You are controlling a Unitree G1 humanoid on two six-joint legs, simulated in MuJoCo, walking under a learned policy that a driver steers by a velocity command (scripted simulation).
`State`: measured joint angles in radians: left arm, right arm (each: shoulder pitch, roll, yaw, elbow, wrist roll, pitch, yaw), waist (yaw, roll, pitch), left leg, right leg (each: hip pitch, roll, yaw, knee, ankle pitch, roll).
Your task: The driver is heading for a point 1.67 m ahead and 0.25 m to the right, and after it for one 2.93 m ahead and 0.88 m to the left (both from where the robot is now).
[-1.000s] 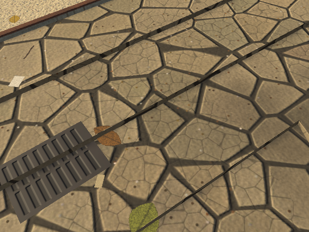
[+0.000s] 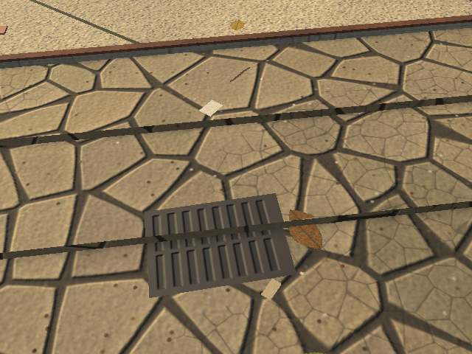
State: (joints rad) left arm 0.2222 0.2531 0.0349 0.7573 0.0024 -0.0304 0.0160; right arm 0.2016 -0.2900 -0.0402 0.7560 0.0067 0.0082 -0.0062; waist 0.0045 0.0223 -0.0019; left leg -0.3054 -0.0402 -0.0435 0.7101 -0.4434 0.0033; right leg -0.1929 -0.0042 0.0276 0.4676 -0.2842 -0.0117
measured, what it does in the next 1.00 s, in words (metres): climbs: left foot, then right foot 0.04 m higher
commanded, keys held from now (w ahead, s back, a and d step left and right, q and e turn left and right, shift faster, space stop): w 0.76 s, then no key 0.24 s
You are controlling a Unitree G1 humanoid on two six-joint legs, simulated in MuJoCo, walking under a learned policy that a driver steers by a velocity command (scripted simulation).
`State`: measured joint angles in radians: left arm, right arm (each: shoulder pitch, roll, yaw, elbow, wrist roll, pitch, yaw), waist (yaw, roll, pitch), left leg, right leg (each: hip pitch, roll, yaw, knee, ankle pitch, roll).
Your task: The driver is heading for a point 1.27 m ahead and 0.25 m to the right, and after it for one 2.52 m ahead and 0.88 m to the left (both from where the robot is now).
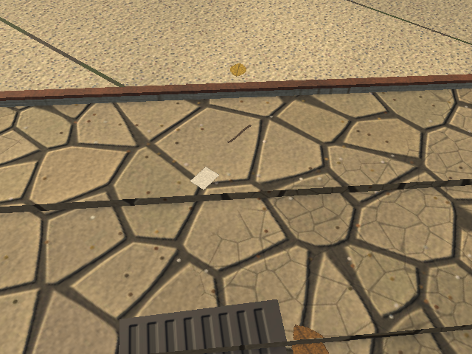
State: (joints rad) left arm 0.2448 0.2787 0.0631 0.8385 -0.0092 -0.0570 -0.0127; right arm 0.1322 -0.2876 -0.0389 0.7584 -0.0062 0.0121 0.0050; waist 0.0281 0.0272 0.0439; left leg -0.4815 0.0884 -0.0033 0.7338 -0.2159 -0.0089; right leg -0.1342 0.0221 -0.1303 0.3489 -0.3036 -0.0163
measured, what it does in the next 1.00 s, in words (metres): walks ahead: left foot, then right foot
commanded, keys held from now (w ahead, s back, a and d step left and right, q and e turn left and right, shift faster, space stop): no key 0.48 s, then w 0.52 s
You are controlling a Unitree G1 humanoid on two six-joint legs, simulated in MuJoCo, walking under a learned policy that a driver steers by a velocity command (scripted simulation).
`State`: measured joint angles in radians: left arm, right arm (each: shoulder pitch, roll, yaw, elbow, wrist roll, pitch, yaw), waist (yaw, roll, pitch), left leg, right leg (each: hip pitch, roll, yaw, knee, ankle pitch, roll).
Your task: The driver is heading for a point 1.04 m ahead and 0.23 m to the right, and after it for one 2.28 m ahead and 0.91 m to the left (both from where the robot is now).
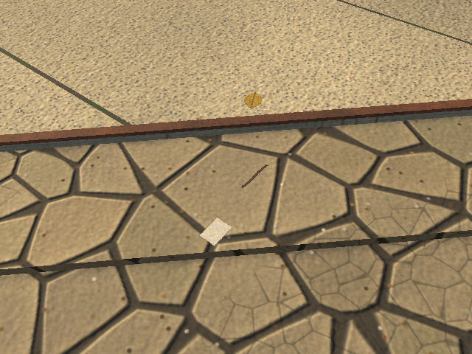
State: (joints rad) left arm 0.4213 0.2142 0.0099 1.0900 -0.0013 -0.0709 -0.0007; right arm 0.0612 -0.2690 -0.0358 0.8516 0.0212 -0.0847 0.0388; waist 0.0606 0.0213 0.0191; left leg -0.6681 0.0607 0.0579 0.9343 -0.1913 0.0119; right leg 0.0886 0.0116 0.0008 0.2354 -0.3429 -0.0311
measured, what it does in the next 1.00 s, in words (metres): walks ahead: left foot 0.04 m higher, then right foot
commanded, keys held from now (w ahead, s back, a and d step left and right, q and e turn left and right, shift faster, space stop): w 0.92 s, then w+e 0.08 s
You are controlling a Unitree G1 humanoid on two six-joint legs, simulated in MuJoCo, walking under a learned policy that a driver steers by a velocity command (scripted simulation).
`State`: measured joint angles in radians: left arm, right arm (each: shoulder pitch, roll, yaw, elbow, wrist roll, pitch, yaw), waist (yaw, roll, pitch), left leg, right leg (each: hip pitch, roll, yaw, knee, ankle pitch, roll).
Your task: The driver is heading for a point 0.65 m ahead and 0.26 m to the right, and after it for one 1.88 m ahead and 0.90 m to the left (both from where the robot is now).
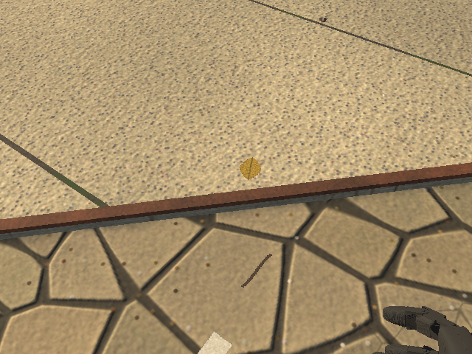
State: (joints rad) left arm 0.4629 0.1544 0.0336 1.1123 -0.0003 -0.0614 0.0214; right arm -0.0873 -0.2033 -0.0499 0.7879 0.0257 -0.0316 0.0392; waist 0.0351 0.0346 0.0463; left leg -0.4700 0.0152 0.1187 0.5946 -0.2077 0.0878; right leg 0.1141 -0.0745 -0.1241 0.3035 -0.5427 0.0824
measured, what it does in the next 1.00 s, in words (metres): climbs, turning right: right foot 0.04 m higher, then left foot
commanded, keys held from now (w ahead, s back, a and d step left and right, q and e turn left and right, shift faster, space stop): w+e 0.74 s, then s+e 0.20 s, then s+q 0.06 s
